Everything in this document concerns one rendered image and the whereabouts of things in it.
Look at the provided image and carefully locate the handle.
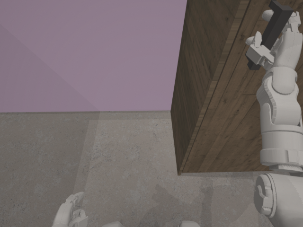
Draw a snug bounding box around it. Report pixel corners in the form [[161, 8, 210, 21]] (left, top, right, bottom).
[[245, 0, 294, 70]]

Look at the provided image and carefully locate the right robot forearm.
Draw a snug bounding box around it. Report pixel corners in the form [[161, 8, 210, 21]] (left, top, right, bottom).
[[256, 67, 303, 177]]

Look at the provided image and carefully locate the robot left hand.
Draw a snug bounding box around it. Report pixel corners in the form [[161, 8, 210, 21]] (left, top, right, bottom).
[[52, 192, 88, 227]]

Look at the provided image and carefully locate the wardrobe door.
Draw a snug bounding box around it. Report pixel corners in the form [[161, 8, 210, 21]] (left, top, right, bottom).
[[182, 0, 303, 173]]

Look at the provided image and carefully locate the robot right upper arm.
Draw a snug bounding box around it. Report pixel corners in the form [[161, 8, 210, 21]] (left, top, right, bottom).
[[254, 173, 303, 227]]

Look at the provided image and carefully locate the robot right hand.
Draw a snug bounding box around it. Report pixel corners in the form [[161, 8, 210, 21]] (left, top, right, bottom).
[[245, 10, 303, 73]]

